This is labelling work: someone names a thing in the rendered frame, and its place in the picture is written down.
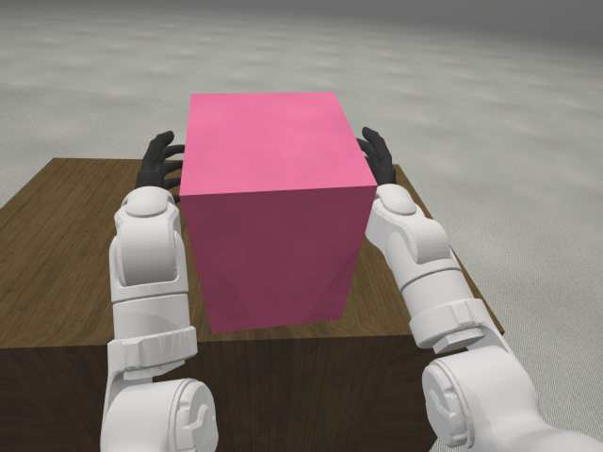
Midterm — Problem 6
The left robot hand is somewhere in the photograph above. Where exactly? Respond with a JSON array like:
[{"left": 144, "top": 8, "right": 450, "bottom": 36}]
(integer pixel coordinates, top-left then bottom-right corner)
[{"left": 135, "top": 131, "right": 185, "bottom": 203}]

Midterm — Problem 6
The right robot hand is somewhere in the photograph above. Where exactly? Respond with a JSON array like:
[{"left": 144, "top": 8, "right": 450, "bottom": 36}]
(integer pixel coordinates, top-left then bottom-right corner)
[{"left": 356, "top": 127, "right": 397, "bottom": 186}]

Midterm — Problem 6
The carton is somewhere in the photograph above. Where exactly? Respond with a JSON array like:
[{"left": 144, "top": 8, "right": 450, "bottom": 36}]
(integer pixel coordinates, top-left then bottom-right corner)
[{"left": 179, "top": 92, "right": 378, "bottom": 333}]

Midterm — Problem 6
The left robot forearm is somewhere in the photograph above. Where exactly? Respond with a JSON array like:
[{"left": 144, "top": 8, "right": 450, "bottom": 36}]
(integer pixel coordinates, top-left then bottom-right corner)
[{"left": 100, "top": 186, "right": 198, "bottom": 452}]

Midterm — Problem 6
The right robot forearm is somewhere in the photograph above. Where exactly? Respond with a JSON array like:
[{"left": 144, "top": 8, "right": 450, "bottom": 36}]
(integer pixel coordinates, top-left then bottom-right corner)
[{"left": 365, "top": 184, "right": 541, "bottom": 414}]

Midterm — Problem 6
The pedestal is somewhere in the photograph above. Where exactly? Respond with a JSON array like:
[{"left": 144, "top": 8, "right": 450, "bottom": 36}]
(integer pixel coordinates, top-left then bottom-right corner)
[{"left": 0, "top": 157, "right": 505, "bottom": 452}]

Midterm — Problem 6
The right robot upper arm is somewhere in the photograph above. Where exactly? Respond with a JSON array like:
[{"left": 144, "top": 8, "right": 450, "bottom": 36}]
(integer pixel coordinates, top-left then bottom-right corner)
[{"left": 422, "top": 345, "right": 603, "bottom": 452}]

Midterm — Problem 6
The left robot upper arm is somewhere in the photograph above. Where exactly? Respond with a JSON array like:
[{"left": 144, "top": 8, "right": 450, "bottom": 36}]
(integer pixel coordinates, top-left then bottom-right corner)
[{"left": 102, "top": 378, "right": 219, "bottom": 452}]

